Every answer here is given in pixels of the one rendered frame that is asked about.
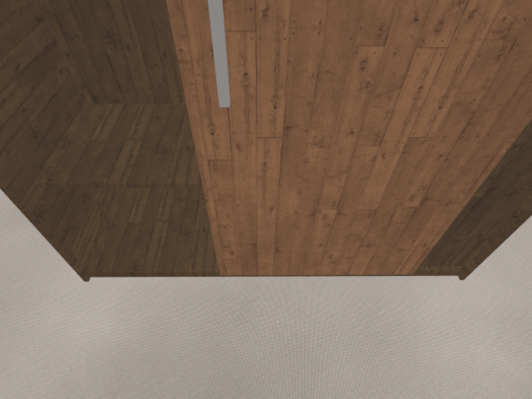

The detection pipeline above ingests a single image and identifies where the handle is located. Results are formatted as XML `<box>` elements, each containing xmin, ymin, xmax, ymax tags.
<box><xmin>208</xmin><ymin>0</ymin><xmax>230</xmax><ymax>107</ymax></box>

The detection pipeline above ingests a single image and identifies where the wardrobe door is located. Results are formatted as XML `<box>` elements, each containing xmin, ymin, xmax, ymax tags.
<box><xmin>420</xmin><ymin>119</ymin><xmax>532</xmax><ymax>266</ymax></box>
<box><xmin>166</xmin><ymin>0</ymin><xmax>532</xmax><ymax>275</ymax></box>

